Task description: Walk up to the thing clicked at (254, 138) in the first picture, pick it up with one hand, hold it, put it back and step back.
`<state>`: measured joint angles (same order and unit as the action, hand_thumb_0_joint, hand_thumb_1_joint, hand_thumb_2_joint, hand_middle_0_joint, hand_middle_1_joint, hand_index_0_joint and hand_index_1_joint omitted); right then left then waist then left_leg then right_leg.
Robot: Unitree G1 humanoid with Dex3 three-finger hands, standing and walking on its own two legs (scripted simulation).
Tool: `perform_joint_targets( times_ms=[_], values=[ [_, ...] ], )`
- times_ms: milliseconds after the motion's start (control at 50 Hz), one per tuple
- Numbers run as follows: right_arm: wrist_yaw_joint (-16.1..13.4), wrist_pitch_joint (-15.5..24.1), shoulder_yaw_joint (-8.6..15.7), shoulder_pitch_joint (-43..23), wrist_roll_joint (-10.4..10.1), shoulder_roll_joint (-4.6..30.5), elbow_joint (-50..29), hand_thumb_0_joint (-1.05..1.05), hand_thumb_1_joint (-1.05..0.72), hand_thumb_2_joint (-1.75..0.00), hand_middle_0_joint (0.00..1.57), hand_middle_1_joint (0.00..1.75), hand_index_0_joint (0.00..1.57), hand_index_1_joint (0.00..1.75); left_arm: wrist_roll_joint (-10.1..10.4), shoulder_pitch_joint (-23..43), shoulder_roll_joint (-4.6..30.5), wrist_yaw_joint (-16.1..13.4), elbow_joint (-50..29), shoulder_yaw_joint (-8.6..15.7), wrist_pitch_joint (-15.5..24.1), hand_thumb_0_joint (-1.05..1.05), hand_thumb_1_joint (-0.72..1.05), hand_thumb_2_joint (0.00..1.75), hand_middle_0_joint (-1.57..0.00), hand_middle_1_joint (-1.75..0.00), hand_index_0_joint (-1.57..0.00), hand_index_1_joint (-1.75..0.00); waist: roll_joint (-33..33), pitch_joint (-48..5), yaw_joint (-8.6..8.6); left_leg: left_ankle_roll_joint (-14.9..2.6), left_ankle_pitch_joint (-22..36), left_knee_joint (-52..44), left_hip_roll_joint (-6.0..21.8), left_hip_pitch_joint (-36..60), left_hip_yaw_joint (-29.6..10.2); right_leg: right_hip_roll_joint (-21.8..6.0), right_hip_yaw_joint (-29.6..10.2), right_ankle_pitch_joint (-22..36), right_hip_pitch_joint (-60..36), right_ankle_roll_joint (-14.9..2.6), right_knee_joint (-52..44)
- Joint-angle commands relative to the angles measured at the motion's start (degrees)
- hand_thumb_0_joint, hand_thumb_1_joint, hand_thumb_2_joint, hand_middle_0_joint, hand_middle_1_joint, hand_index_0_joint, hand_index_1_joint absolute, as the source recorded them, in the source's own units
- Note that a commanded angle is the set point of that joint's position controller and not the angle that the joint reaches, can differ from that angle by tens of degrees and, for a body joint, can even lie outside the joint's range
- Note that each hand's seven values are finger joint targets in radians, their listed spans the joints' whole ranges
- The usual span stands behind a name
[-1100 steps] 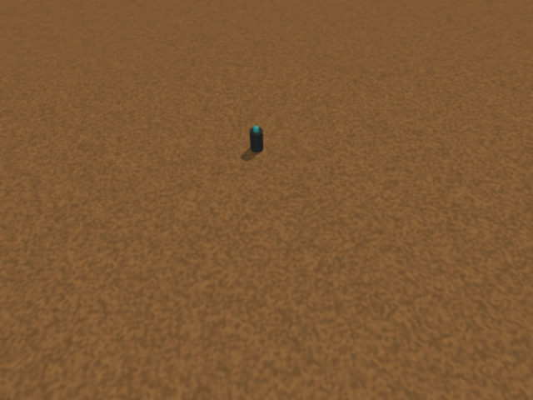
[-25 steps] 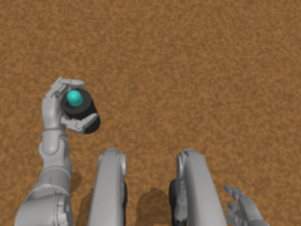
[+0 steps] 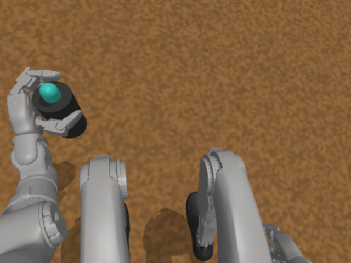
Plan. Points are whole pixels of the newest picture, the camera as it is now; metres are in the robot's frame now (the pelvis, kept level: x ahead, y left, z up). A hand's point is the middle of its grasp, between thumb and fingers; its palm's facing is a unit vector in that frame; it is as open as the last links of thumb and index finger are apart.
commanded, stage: crouch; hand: left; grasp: from the side
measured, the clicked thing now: (60, 108) +0.44 +0.25 -0.08
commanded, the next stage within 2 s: lower in 0.50 s
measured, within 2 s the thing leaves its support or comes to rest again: neither
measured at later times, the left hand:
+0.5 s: hand (65, 111) +0.44 +0.25 -0.12, palm faces +0.19 -0.98 -0.02, open 10.4 cm
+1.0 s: hand (75, 117) +0.45 +0.25 -0.19, palm faces +0.19 -0.98 +0.00, open 10.3 cm
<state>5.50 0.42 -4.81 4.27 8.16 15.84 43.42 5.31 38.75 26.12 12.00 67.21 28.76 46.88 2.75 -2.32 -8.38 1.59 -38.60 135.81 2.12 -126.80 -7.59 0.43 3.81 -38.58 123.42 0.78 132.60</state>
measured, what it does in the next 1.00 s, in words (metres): lowers itself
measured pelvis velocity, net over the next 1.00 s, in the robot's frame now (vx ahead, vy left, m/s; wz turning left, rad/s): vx -0.01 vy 0.01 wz -0.11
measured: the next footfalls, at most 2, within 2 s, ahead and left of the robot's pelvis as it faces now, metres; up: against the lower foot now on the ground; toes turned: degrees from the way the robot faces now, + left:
none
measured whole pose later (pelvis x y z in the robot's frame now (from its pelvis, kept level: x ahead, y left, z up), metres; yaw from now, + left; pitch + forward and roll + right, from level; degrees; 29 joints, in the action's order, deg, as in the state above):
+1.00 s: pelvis -0.01 +0.01 -0.05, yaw -6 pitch +19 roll -12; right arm 7.6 -1.5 -18.8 -4.1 15.4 19.4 37.9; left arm 4.8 37.9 39.1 8.4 74.6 31.6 54.4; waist 10.6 11.4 -13.5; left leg 1.4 -39.6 148.7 1.4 -129.5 -16.0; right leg 2.7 9.9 -36.9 122.7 2.9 139.2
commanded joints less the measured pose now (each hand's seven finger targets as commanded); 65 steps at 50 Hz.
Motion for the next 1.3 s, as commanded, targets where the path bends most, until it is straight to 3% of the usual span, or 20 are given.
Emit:
perform_joint_targets(
  times_ms=[0, 40, 80, 140, 160, 240, 340, 380, 500, 580, 600, 620, 640, 720, 820, 940, 960, 1100, 1140, 1280],
  values=[
    [-0.4, 0.5, 3.1, 6.4, 0.4, 13.7, -3.2, 0.0, -0.91, -0.91, 0.2, 0.3, 0.2, 0.3, 1.6, 19.2, 15.8, -0.4, -14.2, 3.4, 5.5, 0.0, 0.14, 1.22, -1.16, -1.32, -1.17, -1.32, -13.0, -38.7, 0.54, -1.95, 3.2, -13.9, -1.0, 23.3, 4.4, 2.2, 3.6, 6.2, -19.8, -2.54, -12.8],
    [-0.3, 0.4, 2.6, 6.2, 0.8, 13.8, -2.9, 0.0, -0.91, -0.91, 0.2, 0.3, 0.2, 0.3, 1.3, 18.3, 14.0, 0.1, -13.4, 1.4, 5.3, 0.0, 0.17, 1.24, -1.18, -1.33, -1.19, -1.34, -13.4, -37.8, -0.39, -1.86, 4.0, -12.8, -0.9, 22.7, 4.0, 2.3, 3.9, 7.1, -19.2, -2.56, -12.0],
    [-0.3, 0.2, 2.5, 6.1, 1.0, 14.4, -2.8, 0.0, -0.91, -0.91, 0.2, 0.3, 0.2, 0.3, 0.8, 18.2, 16.4, 0.2, -14.8, 2.6, 5.4, 0.0, 0.16, 1.22, -1.18, -1.32, -1.19, -1.33, -15.7, -37.6, 0.07, -1.57, 4.7, -12.7, -0.8, 23.5, 3.6, 2.2, 4.3, 7.7, -18.3, -2.73, -11.0],
    [-0.2, -0.2, 1.9, 5.9, 1.4, 14.9, -2.7, 0.0, -0.91, -0.91, 0.2, 0.3, 0.2, 0.3, 1.0, 17.6, 15.0, 0.6, -14.6, 1.3, 5.2, 0.0, 0.2, 1.23, -1.17, -1.32, -1.18, -1.32, -16.8, -36.7, -0.71, -1.29, 6.2, -12.0, -0.6, 24.5, 2.9, 2.2, 5.1, 9.1, -17.1, -2.81, -9.7],
    [-0.1, -0.2, 1.8, 6.2, 1.5, 15.3, -2.8, 0.0, -0.91, -0.91, 0.2, 0.3, 0.2, 0.3, 1.0, 15.2, 15.3, 0.4, -12.8, 2.5, 4.9, 0.0, 0.19, 1.24, -1.17, -1.33, -1.18, -1.33, -15.9, -36.5, -0.64, -1.35, 6.8, -11.6, -0.7, 24.2, 2.7, 2.3, 5.4, 9.6, -17.6, -2.71, -9.5],
    [0.2, -0.5, 1.0, 5.4, 1.9, 16.2, -3.0, 0.0, -0.91, -0.91, 0.2, 0.3, 0.2, 0.3, 1.9, 14.7, 14.3, 0.6, -13.0, 1.9, 5.0, 0.0, 0.19, 1.24, -1.18, -1.34, -1.19, -1.34, -17.0, -35.3, -1.43, -1.02, 8.7, -10.6, -0.5, 25.6, 1.5, 2.3, 6.4, 11.3, -16.1, -2.71, -8.0],
    [0.4, -0.8, -0.1, 4.7, 2.6, 16.5, -3.4, 0.0, -0.91, -0.91, 0.2, 0.3, 0.2, 0.3, 1.9, 15.9, 16.2, 0.1, -14.8, 2.2, 5.9, 0.0, 0.19, 1.25, -1.2, -1.35, -1.21, -1.36, -15.6, -34.8, -2.4, -1.47, 7.2, -8.4, -0.4, 22.5, 1.5, 2.6, 6.4, 10.9, -18.3, -2.26, -8.1],
    [0.3, -1.0, -0.3, 3.7, 2.7, 16.4, -3.4, 0.0, -0.92, -0.91, 0.2, 0.3, 0.2, 0.3, 1.8, 15.5, 17.6, -0.3, -14.2, 2.5, 6.1, 0.0, 0.18, 1.24, -1.2, -1.35, -1.22, -1.35, -15.3, -34.1, -1.78, -1.52, 6.9, -7.8, -0.4, 21.1, 1.7, 2.8, 6.2, 10.5, -18.3, -2.25, -7.8],
    [0.6, -1.4, -1.7, 2.9, 3.6, 17.3, -3.8, 0.0, -0.91, -0.91, 0.2, 0.3, 0.2, 0.3, 1.7, 15.1, 18.0, -1.0, -12.5, 2.5, 7.0, 0.0, 0.2, 1.25, -1.2, -1.35, -1.21, -1.35, -15.6, -33.0, -3.2, -1.39, 7.0, -7.0, -0.2, 21.7, 0.8, 3.0, 7.0, 10.9, -18.4, -2.11, -7.3],
    [0.7, -1.6, -2.3, 2.2, 4.1, 17.6, -4.3, 0.0, -0.91, -0.91, 0.2, 0.3, 0.2, 0.3, 1.5, 15.5, 18.9, -1.3, -13.3, 2.2, 7.4, 0.0, 0.2, 1.23, -1.21, -1.34, -1.22, -1.34, -16.9, -31.8, -3.46, -1.29, 6.4, -6.6, -0.1, 21.0, 0.7, 3.1, 7.4, 10.6, -18.4, -2.12, -7.0],
    [0.7, -1.7, -2.5, 2.3, 4.2, 17.7, -4.4, 0.0, -0.92, -0.91, 0.2, 0.3, 0.2, 0.3, 1.3, 14.5, 20.4, -1.6, -13.3, 3.4, 7.5, 0.0, 0.17, 1.21, -1.23, -1.38, -1.25, -1.37, -17.2, -32.9, -2.76, -1.2, 7.1, -6.5, -0.1, 21.3, 0.8, 3.1, 7.4, 11.1, -19.5, -2.1, -6.8],
    [0.7, -1.7, -2.5, 1.6, 4.3, 17.8, -4.7, 0.0, -0.93, -0.91, 0.2, 0.3, 0.2, 0.3, 1.0, 13.6, 20.4, -1.6, -12.1, 3.0, 7.4, 0.0, 0.13, 1.2, -1.23, -1.38, -1.25, -1.37, -16.8, -32.1, -3.01, -1.29, 7.1, -6.0, -0.1, 20.6, 0.7, 3.2, 7.4, 11.2, -18.9, -2.12, -6.5],
    [0.9, -1.8, -3.0, 1.4, 4.3, 18.1, -4.8, 0.0, -0.93, -0.91, 0.2, 0.3, 0.2, 0.3, 0.9, 13.2, 18.0, -1.6, -9.1, 1.5, 7.3, 0.0, 0.13, 1.2, -1.23, -1.38, -1.25, -1.37, -16.2, -30.1, -4.38, -1.11, 6.8, -6.4, 0.0, 21.1, 0.0, 3.1, 8.2, 10.9, -17.1, -2.18, -6.3],
    [1.1, -1.8, -4.8, -0.3, 4.7, 19.2, -5.7, 0.0, -0.92, -0.91, 0.2, 0.3, 0.2, 0.3, 1.8, 11.5, 17.7, -2.0, -3.7, 1.2, 8.1, 0.0, 0.14, 1.2, -1.21, -1.37, -1.23, -1.36, -13.5, -25.1, -5.81, -1.23, 6.0, -5.5, 0.1, 19.1, -1.2, 3.4, 9.4, 10.5, -16.3, -1.99, -6.0],
    [1.4, -1.8, -6.7, -2.1, 6.1, 20.4, -7.1, 0.0, -0.91, -0.9, 0.2, 0.3, 0.2, 0.3, 1.0, 15.8, 24.2, -2.9, -6.0, 3.2, 11.2, 0.0, 0.16, 1.17, -1.2, -1.34, -1.23, -1.33, -17.0, -26.1, -6.23, -0.88, 5.5, -4.9, 0.5, 21.2, -1.9, 3.7, 10.0, 10.1, -17.9, -1.93, -5.4],
    [1.3, -1.8, -9.1, -3.7, 7.6, 21.3, -6.8, 0.0, -0.93, -0.91, 0.2, 0.3, 0.2, 0.3, 0.6, 16.2, 27.3, -3.9, -3.7, 4.1, 13.8, 0.0, 0.15, 1.17, -1.2, -1.34, -1.22, -1.32, -20.4, -24.3, -7.56, -0.38, 5.3, -4.2, 1.1, 22.9, -2.7, 3.9, 10.5, 10.4, -18.2, -1.95, -4.5],
    [1.3, -1.9, -9.5, -3.9, 8.1, 21.7, -7.5, 0.0, -0.92, -0.91, 0.2, 0.3, 0.2, 0.3, 0.4, 16.8, 29.3, -4.4, -5.5, 5.5, 14.3, 0.0, 0.16, 1.17, -1.19, -1.33, -1.21, -1.32, -21.4, -25.7, -7.47, -0.12, 7.4, -4.2, 1.3, 24.3, -3.1, 4.0, 10.8, 12.2, -19.3, -1.97, -4.3],
    [1.3, -2.0, -11.0, -5.9, 9.3, 23.7, -8.6, 0.0, -0.93, -0.91, 0.2, 0.3, 0.2, 0.3, -0.1, 13.8, 28.6, -5.0, 0.0, 4.0, 14.9, 0.0, 0.13, 1.18, -1.22, -1.36, -1.24, -1.35, -21.5, -21.6, -9.29, 0.15, 7.0, -3.8, 1.5, 24.1, -4.5, 4.0, 12.5, 12.6, -18.2, -1.79, -3.6],
    [1.4, -2.0, -11.6, -6.2, 9.6, 24.0, -9.3, 0.0, -0.92, -0.91, 0.2, 0.3, 0.2, 0.3, 0.3, 12.7, 26.9, -5.2, 1.6, 2.9, 15.0, 0.0, 0.16, 1.2, -1.22, -1.36, -1.24, -1.35, -19.8, -20.8, -10.07, 0.1, 7.4, -3.5, 1.6, 23.7, -5.0, 4.1, 13.0, 13.2, -18.9, -1.52, -3.6],
    [1.5, -2.0, -13.4, -7.4, 10.1, 24.5, -10.2, 0.0, -0.91, -0.9, 0.2, 0.3, 0.2, 0.3, 1.2, 13.5, 29.1, -6.6, 2.8, 3.5, 16.4, 0.0, 0.17, 1.21, -1.2, -1.37, -1.23, -1.35, -17.9, -18.7, -10.89, -0.38, 6.0, -2.4, 1.5, 21.3, -5.8, 4.7, 13.8, 12.7, -20.5, -1.08, -4.2]
  ],
)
